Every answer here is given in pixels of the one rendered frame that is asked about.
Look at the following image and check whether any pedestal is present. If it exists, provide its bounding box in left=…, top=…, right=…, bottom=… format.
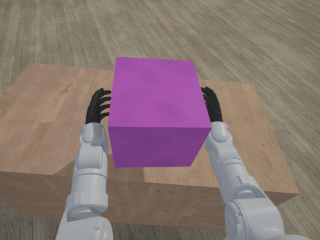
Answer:
left=0, top=62, right=300, bottom=231

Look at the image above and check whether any right robot hand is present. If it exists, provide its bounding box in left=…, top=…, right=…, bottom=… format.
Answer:
left=201, top=86, right=223, bottom=123

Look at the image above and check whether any robot left upper arm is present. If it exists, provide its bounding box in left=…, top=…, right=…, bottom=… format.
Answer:
left=56, top=216, right=113, bottom=240

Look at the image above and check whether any robot right forearm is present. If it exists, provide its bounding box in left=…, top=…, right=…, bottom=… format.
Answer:
left=204, top=121, right=285, bottom=233

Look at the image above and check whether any carton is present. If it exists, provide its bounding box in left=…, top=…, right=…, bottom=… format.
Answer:
left=107, top=56, right=212, bottom=168

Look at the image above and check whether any robot right upper arm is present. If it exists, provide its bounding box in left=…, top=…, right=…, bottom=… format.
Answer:
left=224, top=197, right=310, bottom=240

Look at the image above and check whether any robot left forearm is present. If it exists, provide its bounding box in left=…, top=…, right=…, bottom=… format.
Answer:
left=55, top=122, right=109, bottom=240

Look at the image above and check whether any left robot hand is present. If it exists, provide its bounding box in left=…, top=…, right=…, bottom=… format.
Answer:
left=85, top=88, right=112, bottom=124

